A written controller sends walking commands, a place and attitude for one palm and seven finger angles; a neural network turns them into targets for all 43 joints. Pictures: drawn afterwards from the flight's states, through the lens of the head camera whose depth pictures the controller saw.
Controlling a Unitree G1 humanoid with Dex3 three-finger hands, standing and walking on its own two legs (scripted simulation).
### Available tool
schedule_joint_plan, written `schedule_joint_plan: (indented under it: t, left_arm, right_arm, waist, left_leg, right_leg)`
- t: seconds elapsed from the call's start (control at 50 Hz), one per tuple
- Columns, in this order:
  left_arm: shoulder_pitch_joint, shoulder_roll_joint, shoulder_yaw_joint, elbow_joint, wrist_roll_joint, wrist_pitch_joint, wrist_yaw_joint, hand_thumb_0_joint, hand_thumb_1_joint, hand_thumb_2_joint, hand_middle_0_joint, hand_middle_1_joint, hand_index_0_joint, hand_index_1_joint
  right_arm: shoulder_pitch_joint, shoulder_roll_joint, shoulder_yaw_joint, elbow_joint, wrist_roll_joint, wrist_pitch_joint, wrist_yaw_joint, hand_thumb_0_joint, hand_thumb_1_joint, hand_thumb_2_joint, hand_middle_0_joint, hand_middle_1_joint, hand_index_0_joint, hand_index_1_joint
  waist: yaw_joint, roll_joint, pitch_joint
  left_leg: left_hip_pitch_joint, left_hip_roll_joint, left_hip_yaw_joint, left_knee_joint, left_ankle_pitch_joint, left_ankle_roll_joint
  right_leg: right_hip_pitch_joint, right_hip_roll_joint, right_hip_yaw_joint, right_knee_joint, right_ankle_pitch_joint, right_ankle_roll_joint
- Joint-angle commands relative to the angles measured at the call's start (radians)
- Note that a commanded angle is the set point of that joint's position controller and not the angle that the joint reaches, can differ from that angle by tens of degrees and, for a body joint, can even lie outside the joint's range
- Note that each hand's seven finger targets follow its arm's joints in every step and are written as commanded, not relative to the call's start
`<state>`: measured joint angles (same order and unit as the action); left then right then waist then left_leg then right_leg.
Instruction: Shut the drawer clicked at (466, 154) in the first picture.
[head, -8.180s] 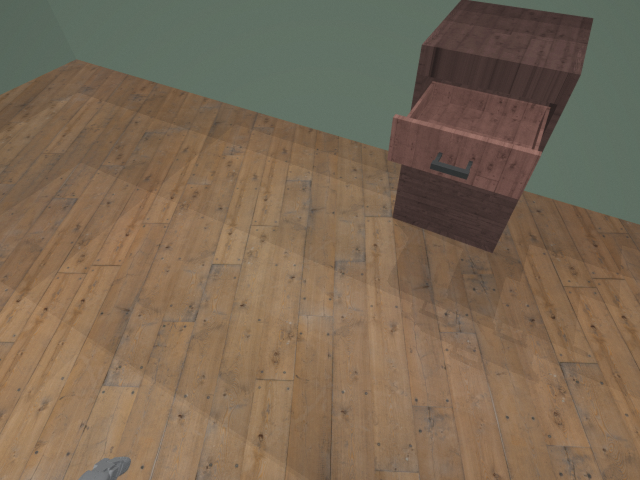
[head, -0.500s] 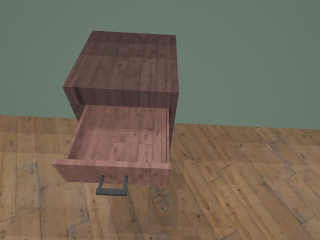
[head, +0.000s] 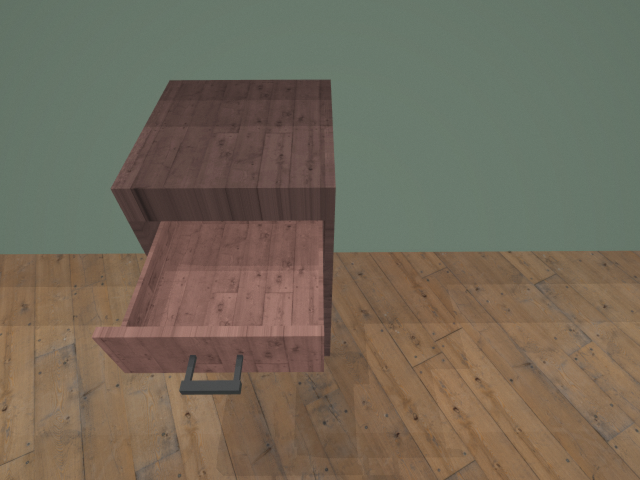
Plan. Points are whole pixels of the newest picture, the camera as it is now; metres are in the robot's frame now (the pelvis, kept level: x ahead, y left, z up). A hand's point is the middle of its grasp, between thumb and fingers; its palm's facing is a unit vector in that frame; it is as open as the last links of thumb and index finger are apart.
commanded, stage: come to a stop and stand still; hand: left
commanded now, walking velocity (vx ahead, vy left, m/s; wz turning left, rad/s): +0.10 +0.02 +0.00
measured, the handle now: (213, 374) +0.32 +0.21 -0.19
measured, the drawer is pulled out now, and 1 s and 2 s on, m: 0.27 0.27 0.27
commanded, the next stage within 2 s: look again from close up in 0.26 s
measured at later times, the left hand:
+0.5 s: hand out of the picture -0.04 +0.16 -0.17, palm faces +0.02 -0.98 -0.19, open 7.4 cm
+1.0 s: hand out of the picture +0.05 +0.19 -0.16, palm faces +0.05 -0.97 -0.22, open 7.3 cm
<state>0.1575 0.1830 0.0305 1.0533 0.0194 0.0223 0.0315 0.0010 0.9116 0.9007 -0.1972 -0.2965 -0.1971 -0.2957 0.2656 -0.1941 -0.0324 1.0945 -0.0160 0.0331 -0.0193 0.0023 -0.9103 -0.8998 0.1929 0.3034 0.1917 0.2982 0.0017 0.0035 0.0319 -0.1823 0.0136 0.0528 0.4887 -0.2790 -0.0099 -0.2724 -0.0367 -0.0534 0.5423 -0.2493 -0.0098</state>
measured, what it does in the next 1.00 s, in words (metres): stands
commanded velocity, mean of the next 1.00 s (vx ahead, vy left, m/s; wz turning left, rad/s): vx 0.00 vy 0.00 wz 0.00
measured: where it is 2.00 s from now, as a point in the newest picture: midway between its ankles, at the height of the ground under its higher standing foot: outside the picture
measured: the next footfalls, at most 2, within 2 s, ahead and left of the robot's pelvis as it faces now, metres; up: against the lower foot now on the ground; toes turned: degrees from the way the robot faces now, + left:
none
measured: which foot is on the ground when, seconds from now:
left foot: down 0.00-1.00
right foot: down 0.00-1.00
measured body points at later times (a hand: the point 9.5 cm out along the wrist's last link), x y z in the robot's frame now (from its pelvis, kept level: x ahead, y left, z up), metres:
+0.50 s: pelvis +0.00 +0.01 +0.00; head +0.01 -0.01 +0.45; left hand -0.04 +0.22 -0.15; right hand -0.01 -0.20 -0.17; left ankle -0.01 +0.12 -0.74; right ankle +0.03 -0.11 -0.74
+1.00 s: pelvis +0.02 +0.01 +0.00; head +0.03 +0.00 +0.45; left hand +0.05 +0.24 -0.14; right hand +0.01 -0.21 -0.16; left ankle -0.01 +0.12 -0.74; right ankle +0.03 -0.11 -0.74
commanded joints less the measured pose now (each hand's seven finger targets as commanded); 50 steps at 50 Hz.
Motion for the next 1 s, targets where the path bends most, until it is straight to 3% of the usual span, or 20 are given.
schedule_joint_plan:
  t: [0.0, 0.04, 0.1, 0.24, 0.3, 0.32, 0.34, 0.36, 0.38, 0.4, 0.44, 0.48, 0.5, 0.58, 0.8, 0.92, 0.94, 0.96, 0.98]
  left_arm:
    - [0.077, 0.094, 0.016, -0.013, -0.001, -0.009, 0.003, 0.000, 0.900, 0.900, -0.200, -0.300, -0.200, -0.300]
    - [0.091, 0.095, 0.013, 0.001, -0.002, -0.013, 0.002, 0.000, 0.900, 0.900, -0.200, -0.300, -0.200, -0.300]
    - [0.104, 0.089, 0.006, 0.017, -0.003, -0.021, 0.002, 0.000, 0.900, 0.900, -0.200, -0.300, -0.200, -0.300]
    - [0.168, 0.053, -0.008, 0.059, -0.006, -0.038, 0.007, 0.000, 0.900, 0.900, -0.200, -0.300, -0.200, -0.300]
    - [0.188, 0.044, -0.013, 0.074, -0.005, -0.039, 0.008, 0.000, 0.900, 0.900, -0.200, -0.300, -0.200, -0.300]
    - [0.260, 0.064, -0.026, 0.092, 0.004, -0.064, 0.043, 0.000, 0.900, 0.900, -0.200, -0.300, -0.200, -0.300]
    - [0.244, 0.112, -0.014, 0.050, -0.002, -0.071, 0.033, 0.000, 0.900, 0.900, -0.200, -0.300, -0.200, -0.300]
    - [0.203, 0.112, -0.015, 0.032, -0.002, -0.072, 0.024, 0.000, 0.900, 0.900, -0.200, -0.300, -0.200, -0.300]
    - [0.189, 0.093, -0.013, 0.015, 0.000, -0.068, 0.021, 0.000, 0.900, 0.900, -0.200, -0.300, -0.200, -0.300]
    - [0.175, 0.088, -0.014, 0.007, 0.001, -0.061, 0.016, 0.000, 0.900, 0.900, -0.200, -0.300, -0.200, -0.300]
    - [0.195, 0.060, -0.019, 0.006, -0.002, -0.056, 0.011, 0.000, 0.900, 0.900, -0.200, -0.300, -0.200, -0.300]
    - [0.220, 0.042, -0.026, 0.012, -0.004, -0.054, 0.009, 0.000, 0.900, 0.900, -0.200, -0.300, -0.200, -0.300]
    - [0.219, 0.040, -0.028, 0.014, -0.002, -0.052, 0.008, 0.000, 0.900, 0.900, -0.200, -0.300, -0.200, -0.300]
    - [0.237, 0.034, -0.029, 0.013, -0.006, -0.054, 0.008, 0.000, 0.900, 0.900, -0.200, -0.300, -0.200, -0.300]
    - [0.209, 0.056, -0.027, -0.002, -0.009, -0.048, 0.009, 0.000, 0.900, 0.900, -0.200, -0.300, -0.200, -0.300]
    - [0.196, 0.059, -0.025, -0.010, -0.009, -0.046, 0.010, 0.000, 0.900, 0.900, -0.200, -0.300, -0.200, -0.300]
    - [0.258, 0.102, -0.013, 0.045, -0.002, -0.061, 0.048, 0.000, 0.900, 0.900, -0.200, -0.300, -0.200, -0.300]
    - [-0.539, 0.315, 0.119, -1.491, -0.186, -0.285, 0.036, 0.000, 0.900, 0.900, -0.220, -0.322, -0.220, -0.322]
    - [0.003, 0.217, 0.092, -1.185, -0.100, -0.230, 0.074, 0.000, 0.900, 0.900, -0.240, -0.343, -0.240, -0.343]
  right_arm:
    - [0.017, -0.081, 0.002, -0.041, -0.002, -0.033, -0.001, 0.000, -0.900, -0.900, 0.200, 0.300, 0.200, 0.300]
    - [0.038, -0.074, 0.004, -0.033, -0.001, -0.034, -0.001, 0.000, -0.900, -0.900, 0.200, 0.300, 0.200, 0.300]
    - [0.074, -0.059, 0.009, -0.013, 0.001, -0.036, -0.003, 0.000, -0.900, -0.900, 0.200, 0.300, 0.200, 0.300]
    - [0.130, -0.024, 0.017, 0.018, 0.007, -0.044, -0.010, 0.000, -0.900, -0.900, 0.200, 0.300, 0.200, 0.300]
    - [0.139, -0.013, 0.018, 0.028, 0.010, -0.043, -0.012, 0.000, -0.900, -0.900, 0.200, 0.300, 0.200, 0.300]
    - [0.011, -0.063, 0.022, -0.047, 0.005, -0.065, 0.006, 0.000, -0.900, -0.900, 0.200, 0.300, 0.200, 0.300]
    - [0.067, -0.005, 0.019, -0.077, 0.004, -0.048, 0.006, 0.000, -0.900, -0.900, 0.200, 0.300, 0.200, 0.300]
    - [0.127, -0.003, 0.020, -0.061, 0.002, -0.048, 0.010, 0.000, -0.900, -0.900, 0.200, 0.300, 0.200, 0.300]
    - [0.169, 0.000, 0.019, -0.061, 0.000, -0.051, 0.011, 0.000, -0.900, -0.900, 0.200, 0.300, 0.200, 0.300]
    - [0.188, -0.002, 0.020, -0.059, -0.003, -0.053, 0.008, 0.000, -0.900, -0.900, 0.200, 0.300, 0.200, 0.300]
    - [0.171, -0.011, 0.023, -0.071, -0.001, -0.058, 0.005, 0.000, -0.900, -0.900, 0.200, 0.300, 0.200, 0.300]
    - [0.155, -0.020, 0.027, -0.078, 0.003, -0.062, 0.002, 0.000, -0.900, -0.900, 0.200, 0.300, 0.200, 0.300]
    - [0.154, -0.020, 0.028, -0.076, 0.003, -0.066, 0.000, 0.000, -0.900, -0.900, 0.200, 0.300, 0.200, 0.300]
    - [0.155, -0.028, 0.036, -0.064, 0.005, -0.074, -0.003, 0.000, -0.900, -0.900, 0.200, 0.300, 0.200, 0.300]
    - [0.136, -0.036, 0.039, -0.018, 0.005, -0.074, -0.008, 0.000, -0.900, -0.900, 0.200, 0.300, 0.200, 0.300]
    - [0.131, -0.047, 0.040, -0.005, 0.006, -0.073, -0.008, 0.000, -0.900, -0.900, 0.200, 0.300, 0.200, 0.300]
    - [0.012, -0.088, 0.019, -0.071, 0.013, -0.073, -0.005, 0.000, -0.900, -0.900, 0.200, 0.300, 0.200, 0.300]
    - [-0.014, -0.246, -0.008, -0.412, 0.060, -0.233, -0.043, 0.000, -0.900, -0.900, 0.200, 0.300, 0.200, 0.300]
    - [-0.082, -0.156, 0.002, -0.365, 0.035, -0.318, -0.080, 0.000, -0.900, -0.900, 0.200, 0.300, 0.200, 0.300]
  waist:
    - [0.044, 0.071, 0.012]
    - [0.038, 0.048, 0.026]
    - [0.023, 0.003, 0.050]
    - [0.005, -0.015, 0.036]
    - [0.000, -0.021, 0.062]
    - [0.048, -0.032, 0.133]
    - [-0.003, -0.030, 0.030]
    - [-0.034, -0.055, -0.007]
    - [-0.048, -0.039, -0.015]
    - [-0.051, 0.036, -0.016]
    - [-0.032, 0.029, 0.032]
    - [-0.019, -0.003, 0.059]
    - [-0.018, 0.029, 0.079]
    - [-0.010, -0.031, 0.050]
    - [-0.006, 0.009, 0.040]
    - [-0.004, -0.010, 0.031]
    - [0.036, -0.123, 0.040]
    - [-0.075, 0.107, -0.465]
    - [0.024, 0.247, -0.431]
  left_leg:
    - [-0.134, 0.123, -0.136, -0.234, -0.023, 0.044]
    - [-0.130, 0.107, -0.122, -0.240, -0.076, 0.034]
    - [-0.095, 0.096, -0.110, -0.235, -0.050, 0.030]
    - [-0.022, 0.093, -0.076, -0.211, 0.021, 0.024]
    - [-0.020, 0.096, -0.071, -0.216, 0.013, 0.025]
    - [-0.155, 0.103, -0.013, 0.001, 0.055, -0.003]
    - [-0.089, 0.036, -0.038, 0.014, -0.088, 0.002]
    - [-0.040, 0.036, -0.036, 0.023, -0.071, 0.010]
    - [-0.019, 0.037, -0.041, 0.008, -0.036, 0.018]
    - [-0.014, 0.050, -0.039, -0.020, -0.052, 0.024]
    - [-0.105, 0.074, -0.079, -0.081, -0.067, 0.038]
    - [-0.130, 0.079, -0.092, -0.107, -0.062, 0.045]
    - [-0.136, 0.084, -0.099, -0.125, -0.053, 0.046]
    - [-0.094, 0.082, -0.080, -0.113, 0.053, 0.045]
    - [-0.034, 0.090, -0.064, -0.125, 0.192, 0.039]
    - [-0.016, 0.093, -0.060, -0.127, 0.215, 0.037]
    - [-0.084, 0.116, -0.023, 0.078, 0.285, 0.008]
    - [0.131, -0.004, -0.049, -0.058, 0.325, 0.033]
    - [0.165, 0.018, -0.029, -0.070, 0.443, 0.028]
  right_leg:
    - [0.123, -0.047, 0.056, -0.109, 0.008, -0.012]
    - [0.112, -0.058, 0.071, -0.139, -0.009, -0.012]
    - [0.077, -0.062, 0.088, -0.177, -0.008, -0.017]
    - [0.053, -0.067, 0.102, -0.209, 0.032, -0.017]
    - [0.034, -0.063, 0.102, -0.220, 0.026, -0.016]
    - [0.039, -0.115, 0.116, -0.165, 0.272, -0.011]
    - [0.008, -0.162, 0.216, -0.234, -0.013, -0.042]
    - [-0.059, -0.148, 0.202, -0.246, -0.243, -0.060]
    - [-0.094, -0.124, 0.178, -0.221, -0.261, -0.059]
    - [-0.107, -0.103, 0.150, -0.192, -0.251, -0.057]
    - [-0.058, -0.062, 0.122, -0.148, -0.181, -0.042]
    - [-0.026, -0.055, 0.117, -0.139, -0.124, -0.039]
    - [-0.027, -0.050, 0.115, -0.133, -0.104, -0.041]
    - [0.026, -0.060, 0.109, -0.118, 0.024, -0.039]
    - [0.075, -0.064, 0.096, -0.107, 0.177, -0.037]
    - [0.090, -0.065, 0.094, -0.113, 0.198, -0.035]
    - [0.096, -0.124, 0.130, -0.098, 0.625, -0.012]
    - [0.172, -0.031, 0.083, -0.031, 0.437, -0.026]
    - [0.141, 0.023, 0.051, 0.004, 0.219, -0.049]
